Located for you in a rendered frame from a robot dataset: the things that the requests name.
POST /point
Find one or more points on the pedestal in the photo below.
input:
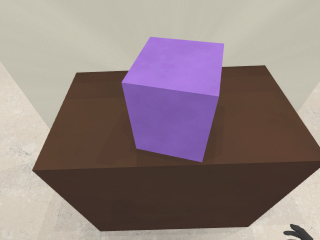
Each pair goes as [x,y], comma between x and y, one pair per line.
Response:
[258,151]

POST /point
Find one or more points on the carton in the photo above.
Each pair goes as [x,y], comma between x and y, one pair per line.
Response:
[171,93]

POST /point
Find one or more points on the right robot hand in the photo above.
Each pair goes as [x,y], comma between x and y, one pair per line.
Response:
[298,232]

